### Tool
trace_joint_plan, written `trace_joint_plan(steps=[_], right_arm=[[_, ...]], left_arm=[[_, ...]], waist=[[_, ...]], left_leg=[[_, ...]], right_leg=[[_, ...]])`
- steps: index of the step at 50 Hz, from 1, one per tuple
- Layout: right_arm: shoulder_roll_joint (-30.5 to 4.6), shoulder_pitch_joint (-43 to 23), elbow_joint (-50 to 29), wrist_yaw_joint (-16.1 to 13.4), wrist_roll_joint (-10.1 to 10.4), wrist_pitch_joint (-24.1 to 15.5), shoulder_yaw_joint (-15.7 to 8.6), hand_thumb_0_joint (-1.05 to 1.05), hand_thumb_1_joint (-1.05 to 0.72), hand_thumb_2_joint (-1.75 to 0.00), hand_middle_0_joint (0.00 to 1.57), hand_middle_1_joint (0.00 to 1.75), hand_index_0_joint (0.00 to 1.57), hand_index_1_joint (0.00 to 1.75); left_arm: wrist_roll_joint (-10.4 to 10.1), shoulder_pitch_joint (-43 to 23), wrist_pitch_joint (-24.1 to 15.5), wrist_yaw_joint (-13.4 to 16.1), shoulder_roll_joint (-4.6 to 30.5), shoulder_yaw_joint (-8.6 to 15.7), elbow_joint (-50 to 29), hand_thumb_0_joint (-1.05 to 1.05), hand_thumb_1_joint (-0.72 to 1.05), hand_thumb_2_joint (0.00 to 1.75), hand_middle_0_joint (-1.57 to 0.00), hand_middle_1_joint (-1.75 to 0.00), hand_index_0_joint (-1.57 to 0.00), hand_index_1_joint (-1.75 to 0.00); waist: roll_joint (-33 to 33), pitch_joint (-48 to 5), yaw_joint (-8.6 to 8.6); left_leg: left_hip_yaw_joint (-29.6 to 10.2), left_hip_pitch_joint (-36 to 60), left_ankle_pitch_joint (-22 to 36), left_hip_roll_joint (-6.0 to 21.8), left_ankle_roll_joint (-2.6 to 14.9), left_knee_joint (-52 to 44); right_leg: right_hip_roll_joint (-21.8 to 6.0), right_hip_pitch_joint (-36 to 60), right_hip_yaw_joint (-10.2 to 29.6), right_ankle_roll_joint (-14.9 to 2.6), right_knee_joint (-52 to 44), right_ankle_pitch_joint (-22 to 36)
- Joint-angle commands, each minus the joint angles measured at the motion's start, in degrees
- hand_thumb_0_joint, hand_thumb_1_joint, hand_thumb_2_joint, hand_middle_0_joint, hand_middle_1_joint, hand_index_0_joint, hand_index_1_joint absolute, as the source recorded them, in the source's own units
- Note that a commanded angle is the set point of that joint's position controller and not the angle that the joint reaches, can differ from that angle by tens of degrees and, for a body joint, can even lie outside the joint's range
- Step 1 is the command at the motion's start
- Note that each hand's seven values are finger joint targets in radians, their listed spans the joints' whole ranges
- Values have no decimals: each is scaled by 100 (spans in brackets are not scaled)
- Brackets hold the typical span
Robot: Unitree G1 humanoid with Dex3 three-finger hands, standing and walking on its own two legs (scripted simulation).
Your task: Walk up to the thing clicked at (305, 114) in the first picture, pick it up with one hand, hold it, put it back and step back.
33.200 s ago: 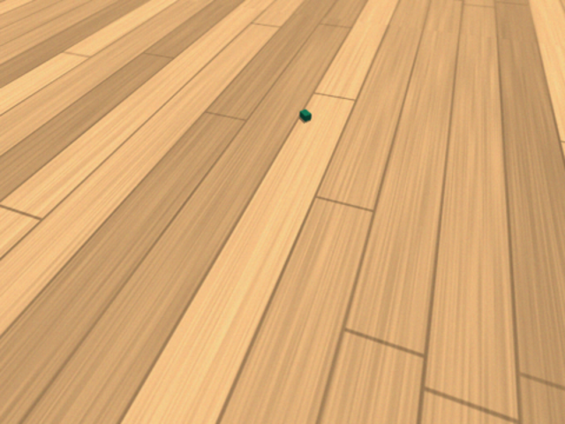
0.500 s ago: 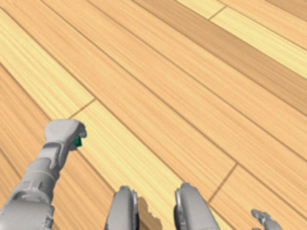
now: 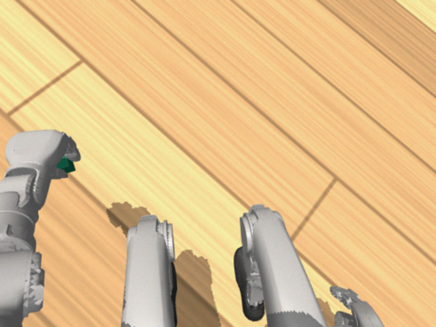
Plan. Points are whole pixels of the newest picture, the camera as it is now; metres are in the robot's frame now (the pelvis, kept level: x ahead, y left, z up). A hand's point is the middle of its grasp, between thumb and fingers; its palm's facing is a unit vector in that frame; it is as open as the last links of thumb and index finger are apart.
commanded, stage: crouch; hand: left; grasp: from above
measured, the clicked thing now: (53, 163) +0.43 +0.32 -0.19
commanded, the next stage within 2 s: lower in 0.76 s
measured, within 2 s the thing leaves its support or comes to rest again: neither
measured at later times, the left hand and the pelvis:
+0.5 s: hand (65, 168) +0.43 +0.32 -0.24, palm faces -0.47 -0.06 -0.88, open 5.0 cm; pelvis -0.01 -0.01 -0.09, yaw -3 degrees
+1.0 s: hand (68, 168) +0.45 +0.33 -0.29, palm faces -0.46 -0.07 -0.88, open 4.9 cm; pelvis -0.01 -0.01 -0.13, yaw -5 degrees
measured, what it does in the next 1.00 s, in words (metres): lowers itself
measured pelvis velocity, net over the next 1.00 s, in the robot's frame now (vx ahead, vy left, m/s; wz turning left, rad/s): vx -0.01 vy -0.01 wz -0.08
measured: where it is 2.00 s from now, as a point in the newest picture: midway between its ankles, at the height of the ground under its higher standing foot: (209, 302)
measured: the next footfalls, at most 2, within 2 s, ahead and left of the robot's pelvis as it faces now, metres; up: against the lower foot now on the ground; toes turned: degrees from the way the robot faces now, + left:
none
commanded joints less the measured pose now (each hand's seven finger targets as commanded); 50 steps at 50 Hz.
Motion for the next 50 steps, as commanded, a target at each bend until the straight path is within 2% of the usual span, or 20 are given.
trace_joint_plan(steps=[1,4,5,9,10,12,13,16,21,24,25,27,30,31,32,35,41,43,47,50], right_arm=[[-1345,1080,-135,26,-80,-31,-444,0,-90,-90,20,30,20,30],[-1405,1110,-105,90,-141,-12,-482,0,-90,-90,20,30,20,30],[-1369,1099,-119,119,-157,-16,-461,0,-90,-90,20,30,20,30],[-1442,1023,-127,179,-184,15,-455,0,-90,-90,20,30,20,30],[-1406,1040,-123,196,-197,11,-444,0,-90,-90,20,30,20,30],[-1424,988,-139,204,-181,39,-424,0,-90,-90,20,30,20,30],[-1409,944,-152,219,-192,43,-390,0,-90,-90,20,30,20,30],[-1388,979,-94,233,-209,59,-342,0,-90,-90,20,30,20,30],[-1427,951,-117,294,-241,120,-214,0,-90,-90,20,30,20,30],[-1529,901,-123,294,-276,154,-218,0,-90,-90,20,30,20,30],[-1530,906,-140,297,-291,153,-197,0,-90,-90,20,30,20,30],[-1535,796,-140,297,-305,147,-152,0,-90,-90,20,30,20,30],[-1572,809,-99,294,-340,134,-95,0,-90,-90,20,30,20,30],[-1579,757,-65,283,-337,140,-95,0,-90,-90,20,30,20,30],[-1589,735,-78,285,-346,139,-80,0,-90,-90,20,30,20,30],[-1634,749,-50,280,-370,146,-59,0,-90,-90,20,30,20,30],[-1661,840,-25,323,-399,180,-23,0,-91,-90,20,30,20,30],[-1641,811,-42,332,-394,197,5,0,-91,-90,20,30,20,30],[-1638,782,-53,366,-443,218,91,0,-90,-90,20,30,20,30],[-1663,719,-76,360,-496,217,159,0,-90,-90,20,30,20,30]], left_arm=[[72,-2128,-144,326,1878,467,-1007,0,90,6,-120,-15,-125,-9],[105,-2149,-145,388,1931,524,-833,0,92,4,-121,-14,-127,-9],[97,-2191,-140,381,1855,446,-759,0,94,4,-122,-14,-128,-9],[82,-2230,-103,371,2088,545,-631,0,94,6,-123,-15,-128,-10],[86,-2102,-79,335,1934,439,-362,0,94,8,-122,-17,-128,-11],[87,-2335,-98,318,2226,542,-399,0,92,6,-121,-15,-127,-10],[96,-2108,-85,293,2212,524,-105,0,93,4,-121,-15,-127,-9],[98,-2179,-141,251,2330,540,47,0,93,3,-120,-16,-126,-9],[180,-2160,-281,195,2684,739,172,0,97,4,-123,-15,-129,-9],[203,-2566,-431,246,2824,771,-33,0,98,4,-125,-14,-130,-8],[242,-2443,-445,251,2723,695,101,0,98,3,-124,-14,-130,-8],[270,-2598,-534,315,2907,758,52,0,96,2,-123,-11,-129,-6],[297,-2653,-592,371,2976,768,223,0,94,1,-121,-11,-126,-5],[315,-2607,-593,387,2921,728,312,0,93,0,-121,-9,-126,-3],[365,-2680,-614,393,2972,695,339,0,92,0,-120,-9,-126,-3],[436,-2587,-606,431,3050,743,405,0,89,0,-119,-9,-124,-4],[419,-2524,-555,408,3120,794,415,0,92,7,-122,-14,-126,-10],[374,-2549,-557,389,3214,820,265,0,93,6,-122,-13,-127,-9],[354,-2373,-590,388,3088,740,783,0,91,4,-123,-9,-127,-5],[349,-2318,-676,386,3175,792,912,0,91,2,-122,-10,-126,-6]], waist=[[1652,-4025,21],[1717,-3913,-12],[1647,-3861,-68],[1612,-3756,-50],[1352,-3660,-117],[1243,-3600,-104],[1183,-3406,-84],[1099,-3410,-112],[1339,-3383,-92],[1447,-3449,-154],[1422,-3310,-173],[1469,-3205,-133],[1437,-3085,-237],[1509,-3011,-165],[1596,-2983,-252],[1739,-3062,-170],[1692,-3190,-259],[1683,-3282,-183],[1345,-2873,-354],[1238,-2762,-381]], left_leg=[[-108,3813,1867,36,-88,-1078],[-30,3512,1713,29,-70,-867],[-11,3431,1706,30,-50,-781],[83,2985,1490,8,8,-500],[82,2832,1411,17,38,-394],[117,2479,1133,2,72,-307],[133,2276,1032,-2,76,-260],[161,2045,1022,-4,97,-34],[122,1947,1092,5,59,148],[120,1790,911,1,63,304],[113,1770,852,-3,56,314],[131,1547,601,-10,57,398],[106,1412,523,2,64,521],[88,1460,414,4,47,502],[53,1411,317,4,37,504],[-6,1629,458,12,7,536],[11,1660,1132,7,35,825],[24,1683,1238,15,49,892],[40,1136,1112,14,84,1057],[30,997,1034,7,97,1113]], right_leg=[[111,875,-317,-472,-690,1336],[115,816,-352,-469,-514,1324],[129,813,-364,-463,-480,1345],[170,771,-371,-453,-315,1266],[193,759,-391,-443,-289,1262],[216,781,-386,-438,-240,1123],[228,756,-383,-442,-173,1042],[252,761,-380,-425,-38,1110],[262,575,-448,-443,283,1153],[285,414,-489,-450,423,1018],[292,346,-509,-448,425,962],[313,249,-520,-461,490,748],[312,119,-580,-443,611,699],[305,-80,-578,-461,657,596],[313,-172,-622,-462,706,511],[296,-291,-682,-465,839,632],[318,-116,-702,-426,987,1185],[337,-42,-686,-424,1006,1254],[370,52,-730,-395,1034,1245],[381,57,-764,-384,1050,1164]])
